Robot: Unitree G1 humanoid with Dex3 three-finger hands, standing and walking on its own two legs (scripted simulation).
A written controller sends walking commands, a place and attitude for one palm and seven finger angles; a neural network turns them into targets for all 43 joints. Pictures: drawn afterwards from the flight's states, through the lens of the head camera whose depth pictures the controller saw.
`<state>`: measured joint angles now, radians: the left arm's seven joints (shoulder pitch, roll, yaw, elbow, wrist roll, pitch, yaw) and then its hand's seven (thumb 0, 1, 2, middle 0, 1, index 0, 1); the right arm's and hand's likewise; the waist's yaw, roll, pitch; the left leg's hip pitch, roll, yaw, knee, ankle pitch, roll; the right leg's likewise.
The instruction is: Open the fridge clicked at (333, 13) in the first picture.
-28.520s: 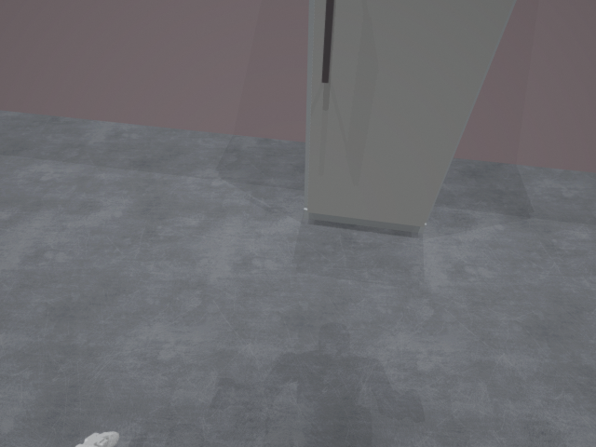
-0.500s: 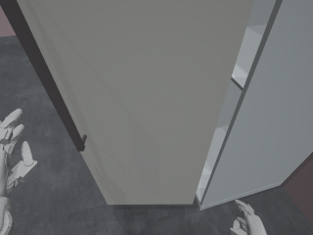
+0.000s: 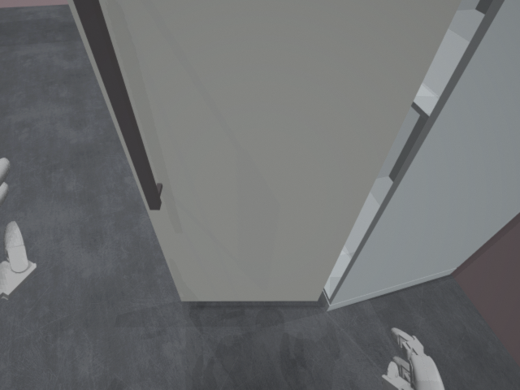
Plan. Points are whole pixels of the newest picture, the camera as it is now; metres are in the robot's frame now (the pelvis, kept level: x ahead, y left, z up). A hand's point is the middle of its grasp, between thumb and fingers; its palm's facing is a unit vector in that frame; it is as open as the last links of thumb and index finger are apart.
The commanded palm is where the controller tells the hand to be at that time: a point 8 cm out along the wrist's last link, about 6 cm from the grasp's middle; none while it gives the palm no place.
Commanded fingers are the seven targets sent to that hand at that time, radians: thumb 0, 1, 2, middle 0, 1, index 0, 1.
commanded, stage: step back with the hand held close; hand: left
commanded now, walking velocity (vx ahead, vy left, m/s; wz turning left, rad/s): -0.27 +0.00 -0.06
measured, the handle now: (125, 96) +0.47 +0.24 +0.20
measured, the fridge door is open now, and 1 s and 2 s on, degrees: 74 74 74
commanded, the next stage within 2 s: stop stepping back and stand still in 0.66 s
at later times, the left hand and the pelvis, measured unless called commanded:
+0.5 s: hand out of the picture +0.14 +0.28 +0.16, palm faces +0.43 -0.82 -0.38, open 7.4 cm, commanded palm +0.07 +0.32 +0.18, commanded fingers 0.00 0.90 0.90 -0.20 -0.30 -0.20 -0.30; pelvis -0.06 +0.02 -0.01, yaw +1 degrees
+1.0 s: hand out of the picture +0.03 +0.33 +0.17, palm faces +0.27 -0.85 -0.45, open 7.4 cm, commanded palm -0.02 +0.38 +0.18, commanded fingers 0.00 0.90 0.90 -0.20 -0.30 -0.20 -0.30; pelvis -0.18 +0.09 -0.01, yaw -5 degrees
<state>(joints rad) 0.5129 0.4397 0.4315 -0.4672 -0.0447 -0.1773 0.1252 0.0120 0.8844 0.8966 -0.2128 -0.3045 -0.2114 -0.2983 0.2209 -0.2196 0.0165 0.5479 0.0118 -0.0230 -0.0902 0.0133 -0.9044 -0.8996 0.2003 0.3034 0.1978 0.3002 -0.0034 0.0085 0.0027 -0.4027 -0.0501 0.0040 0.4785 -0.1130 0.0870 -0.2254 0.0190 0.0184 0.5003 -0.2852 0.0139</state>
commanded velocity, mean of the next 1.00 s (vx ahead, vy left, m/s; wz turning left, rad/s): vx -0.20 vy -0.04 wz -0.06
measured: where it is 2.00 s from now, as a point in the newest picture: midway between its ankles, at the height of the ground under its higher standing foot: outside the picture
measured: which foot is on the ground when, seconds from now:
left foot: down 0.00-0.94, up 0.96-1.00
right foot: down 0.00-0.48, up 0.50-0.68, down 0.70-0.80, up 0.82-0.94, down 0.96-1.00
